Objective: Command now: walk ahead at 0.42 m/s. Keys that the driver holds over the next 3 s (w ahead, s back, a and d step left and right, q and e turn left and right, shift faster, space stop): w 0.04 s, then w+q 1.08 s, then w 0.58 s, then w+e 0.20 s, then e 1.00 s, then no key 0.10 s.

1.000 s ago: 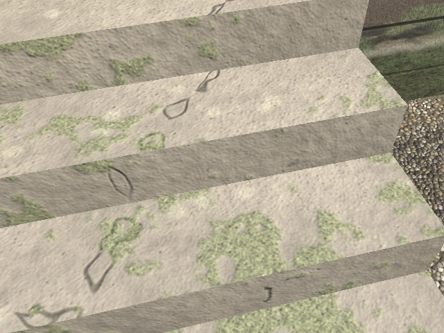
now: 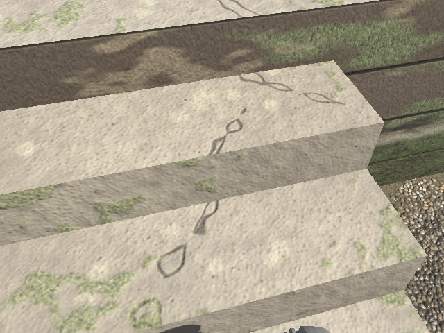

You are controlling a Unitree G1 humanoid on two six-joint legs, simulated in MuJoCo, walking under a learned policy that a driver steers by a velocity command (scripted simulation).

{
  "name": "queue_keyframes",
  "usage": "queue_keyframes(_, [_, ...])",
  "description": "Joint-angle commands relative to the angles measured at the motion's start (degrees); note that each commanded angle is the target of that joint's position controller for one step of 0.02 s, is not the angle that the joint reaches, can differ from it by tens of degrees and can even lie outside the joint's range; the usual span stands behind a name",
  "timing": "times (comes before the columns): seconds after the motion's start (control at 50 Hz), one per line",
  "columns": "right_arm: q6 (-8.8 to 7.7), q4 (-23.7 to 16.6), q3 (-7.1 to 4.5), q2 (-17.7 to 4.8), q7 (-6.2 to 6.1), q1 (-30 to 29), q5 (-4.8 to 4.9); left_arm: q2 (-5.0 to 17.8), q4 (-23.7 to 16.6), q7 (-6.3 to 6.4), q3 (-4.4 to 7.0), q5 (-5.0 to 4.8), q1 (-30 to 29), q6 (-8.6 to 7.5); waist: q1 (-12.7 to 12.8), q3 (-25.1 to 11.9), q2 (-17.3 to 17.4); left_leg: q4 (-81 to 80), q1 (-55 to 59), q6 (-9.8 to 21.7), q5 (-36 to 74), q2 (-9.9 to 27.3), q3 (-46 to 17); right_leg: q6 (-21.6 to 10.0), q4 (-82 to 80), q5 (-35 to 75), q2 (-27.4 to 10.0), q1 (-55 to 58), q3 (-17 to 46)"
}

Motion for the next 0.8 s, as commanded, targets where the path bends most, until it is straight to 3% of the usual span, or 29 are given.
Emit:
queue_keyframes(0.02, [-0.6, 0.9, -1.03, -6.8, -0.01, 6.8, -0.38, -2.4, -14.0, 0.72, -2.27, -1.11, -21.3, -2.0, -2.0, 14.9, 5.7, -16.0, 14.8, 11.3, -5.4, 23.1, -21.7, -2.2, 8.5, -12.2, -2.9, -37.2, 2.8])
queue_keyframes(0.08, [1.06, 2.3, -0.52, -6.5, -0.77, 5.4, 1.03, -2.4, -20.2, -0.27, -3.71, -1.77, -26.2, -2.14, -1.7, 15.6, 6.2, -24.5, 4.5, 8.6, -2.8, 17.7, -14.0, -3.0, -11.0, -10.2, -5.4, -24.6, -0.6])
queue_keyframes(0.1, [1.7, 1.0, -0.62, -6.6, -1.15, 4.2, 2.77, -4.0, -20.3, -1.86, -4.72, -2.21, -22.8, -1.56, -0.3, 12.1, 6.0, -32.8, -3.9, 9.9, 8.0, 17.2, -10.2, -5.4, -24.8, -2.3, -6.5, -4.3, -3.8])
queue_keyframes(0.12, [2.16, -2.1, -0.21, -6.0, -0.4, -2.3, 3.04, -3.2, -17.7, -2.29, -3.97, -3.03, -18.0, -1.13, 0.9, 9.3, 2.7, -33.0, -14.3, 10.1, 17.9, 12.8, -5.5, -6.0, -34.2, 1.4, -3.2, 16.3, -9.8])
queue_keyframes(0.16, [0.5, -5.7, -1.75, -14.9, 1.9, -4.3, 3.23, 0.1, -10.6, -1.15, -1.14, -4.14, 3.7, -1.59, 9.3, -9.8, 8.3, -9.6, -8.8, 9.6, 81.0, 14.1, -3.6, -6.9, -37.7, 3.6, 5.7, 47.8, -10.9])
queue_keyframes(0.18, [-0.59, -5.9, -3.38, -20.1, 2.8, -4.5, 5.0, 3.5, -8.4, -0.55, 0.38, -3.87, 12.6, -1.4, 14.5, -16.9, 10.1, 3.3, -2.5, 6.7, 88.5, 13.9, -4.4, -6.6, -49.3, 4.5, 7.4, 55.9, -8.2])
queue_keyframes(0.2, [-1.27, -6.4, -4.22, -21.3, 4.09, -4.9, 4.93, 8.1, -7.0, -0.67, 1.94, -2.22, 16.3, -1.57, 16.8, -20.6, 9.8, 19.2, -3.0, 4.4, 76.9, 11.9, -7.6, -5.5, -57.8, -1.0, 5.8, 61.8, -0.1])
queue_keyframes(0.22, [-1.78, -11.4, -2.3, -9.6, 5.69, -3.6, 5.67, 16.6, -5.2, -0.75, 4.0, -0.73, 16.8, -2.74, 12.5, -24.3, -14.1, 44.9, -25.5, 0.6, 22.7, 1.1, -9.1, -10.5, -76.7, 0.5, -16.2, 73.1, 34.2])
queue_keyframes(0.24, [-0.95, -12.2, -3.41, -9.0, 5.7, -5.3, 2.99, 19.2, -6.0, -0.5, 5.34, -1.48, 13.7, -1.68, 11.8, -27.4, -12.7, 72.6, -25.8, -0.8, 11.2, -2.9, -16.4, -8.8, -96.0, -7.5, -19.2, 63.6, 52.8])
queue_keyframes(0.26, [0.47, -15.2, -3.36, -4.3, 4.97, -6.4, 1.67, 16.4, -5.4, -0.99, 4.49, -1.49, 5.3, -2.0, 5.6, -20.0, -9.8, 82.5, -31.7, -0.8, 15.8, 0.6, -18.0, -7.9, -96.4, -22.5, -19.7, 55.7, 47.1])
queue_keyframes(0.28, [1.59, -16.8, -3.29, -4.0, 4.03, -9.2, 0.48, 11.4, -2.7, -1.21, 3.39, -2.22, 0.9, -2.56, 2.1, -10.9, -5.5, 82.8, -35.0, 0.0, 21.9, 3.8, -12.9, -5.8, -92.9, -28.9, -17.8, 48.3, 38.7])
queue_keyframes(0.3, [2.27, -18.4, -2.91, -3.8, 3.34, -12.2, -0.44, 7.0, 0.9, -1.02, 2.35, -2.39, 0.6, -3.08, 1.2, -2.7, -4.3, 83.1, -38.4, 1.1, 25.7, 4.6, -11.4, -3.8, -87.8, -27.3, -15.6, 41.6, 29.5])
queue_keyframes(0.32, [2.56, -19.3, -2.43, -3.0, 3.08, -11.9, -0.39, 2.9, 2.9, -1.33, 1.06, -1.55, 0.8, -4.04, -1.0, 0.2, -6.1, 88.5, -39.4, 2.6, 25.4, 3.8, -11.9, -3.7, -87.5, -22.3, -14.2, 36.6, 23.6])
queue_keyframes(0.36, [3.98, -20.1, -1.26, -1.5, 2.89, -13.6, 1.08, 0.9, 7.9, -1.96, 0.52, -0.55, 5.5, -5.54, -1.6, 3.2, -2.8, 95.4, -46.1, 4.8, 20.6, 1.7, -12.3, -3.1, -90.2, -15.3, -14.4, 37.1, 16.5])
queue_keyframes(0.42, [5.24, -22.2, 0.33, 1.8, 2.44, -18.2, 1.27, 1.2, 11.3, -1.79, 0.87, -0.81, 10.7, -7.66, -1.9, 5.5, 0.3, 95.5, -55.8, 5.6, 20.4, 2.0, -16.1, -0.3, -94.1, -1.3, -15.8, 42.3, 7.7])
queue_keyframes(0.46, [6.03, -22.6, -0.32, -1.3, 2.06, -20.2, 0.85, 2.1, 11.1, -1.53, 0.62, -0.75, 11.4, -8.52, -2.0, 6.9, 2.4, 90.1, -56.6, 4.8, 21.4, 0.6, -13.5, -0.2, -96.9, 0.5, -14.5, 41.7, 0.1])
queue_keyframes(0.48, [6.4, -21.8, -0.92, -1.9, 1.45, -21.2, 0.95, 2.6, 11.3, -1.26, 0.62, -0.38, 14.0, -9.06, -0.2, 5.5, 1.5, 101.1, -59.8, 5.0, 21.1, -1.6, -10.8, -2.1, -97.8, 3.7, -15.8, 45.7, -0.1])
queue_keyframes(0.52, [6.81, -22.7, -0.82, -1.7, 0.82, -23.4, 0.61, 4.8, 11.9, -1.2, 1.16, -0.96, 16.4, -9.71, -0.8, 7.0, 2.2, 100.7, -64.2, 4.9, 19.1, -1.0, -11.5, -1.1, -99.5, 1.2, -14.8, 48.6, -3.8])
queue_keyframes(0.54, [7.28, -27.2, 0.52, 0.3, 0.33, -33.1, 1.25, 7.8, 12.6, -1.62, 1.57, -0.39, 17.7, -9.65, 1.7, 8.8, -0.7, 111.0, -71.5, 5.6, 10.9, -2.6, -8.1, -2.3, -103.0, 10.1, -15.7, 52.3, -3.7])
queue_keyframes(0.56, [7.69, -29.1, 0.66, 0.3, -0.31, -35.0, 0.61, 9.1, 12.9, -1.72, 2.02, -0.19, 19.8, -9.94, 1.6, 9.1, -1.3, 112.1, -76.3, 6.2, 5.5, -1.1, -9.6, -2.1, -103.9, 8.8, -15.8, 58.0, -4.0])
queue_keyframes(0.6, [8.04, -31.0, 0.57, -1.0, -0.65, -38.3, 0.57, 7.9, 14.0, -1.2, 1.72, -0.11, 23.7, -10.0, 2.6, 9.8, 0.0, 106.5, -79.1, 6.6, 1.7, 0.0, -9.3, -1.0, -105.1, 7.8, -14.6, 64.1, -7.4])
queue_keyframes(0.66, [8.64, -33.8, 1.3, -1.0, 0.64, -42.6, 0.66, 6.3, 15.0, 0.44, 1.55, -0.33, 27.0, -9.14, 2.6, 9.7, -0.9, 89.2, -72.8, 6.1, 3.7, 2.5, -3.6, 0.2, -108.4, 8.2, -10.6, 63.5, -13.2])
queue_keyframes(0.68, [9.1, -34.4, 1.29, -0.9, 0.93, -43.3, 0.47, 7.2, 15.3, 1.03, 1.9, -0.16, 28.3, -8.99, 3.0, 9.4, -2.8, 87.2, -73.5, 5.9, 2.9, 3.3, -2.1, -0.8, -109.4, 9.6, -11.0, 66.5, -13.4])
queue_keyframes(0.7, [9.53, -35.2, 1.98, -0.8, 2.27, -44.7, 1.36, 10.4, 14.8, 1.96, 2.45, -0.81, 28.4, -8.27, 3.7, 9.0, -6.6, 78.1, -71.4, 6.7, -4.1, 6.5, 2.1, -3.6, -115.8, 15.1, -12.7, 69.1, -15.2])
queue_keyframes(0.72, [9.75, -35.2, 1.94, -1.2, 2.7, -46.6, 1.04, 9.0, 14.5, 2.58, 2.32, -1.06, 28.6, -7.36, 5.1, 10.0, -5.3, 70.5, -67.8, 7.2, -6.4, 7.3, 3.7, -4.2, -117.1, 21.1, -12.1, 70.8, -16.9])
queue_keyframes(0.74, [9.8, -33.0, 2.01, -1.5, 3.12, -43.0, 2.19, 6.6, 12.5, 2.52, 1.35, -2.6, 22.8, -6.68, 3.1, 10.4, -3.1, 54.3, -51.2, 8.3, -8.6, 4.2, 9.7, -5.0, -115.6, 40.6, -8.0, 62.4, -22.2])
queue_keyframes(0.76, [9.77, -31.3, 1.91, -1.2, 2.51, -37.6, 2.43, 9.9, 11.2, 2.98, 1.47, -3.91, 24.6, -6.28, 2.2, 3.9, -4.8, 53.2, -38.0, 8.2, -13.7, -2.1, 14.6, -6.6, -106.7, 83.3, -11.2, 64.0, -21.1])
queue_keyframes(0.78, [9.42, -29.4, 1.55, -1.6, 1.92, -28.3, 2.7, 15.8, 10.4, 2.96, 2.54, -4.78, 25.3, -6.35, -1.8, -3.3, -9.8, 51.6, -28.7, 9.1, -12.2, -5.2, 13.3, -6.5, -94.6, 109.6, -14.2, 68.5, -19.4])
queue_keyframes(0.8, [8.61, -26.6, 0.37, -4.9, 1.82, -16.4, 2.99, 19.2, 8.8, 1.29, 3.32, -5.79, 22.0, -6.25, -5.6, -11.7, -14.6, 44.7, -19.0, 10.7, -12.5, -7.8, 7.6, -5.7, -79.6, 113.8, -14.8, 72.0, -18.5])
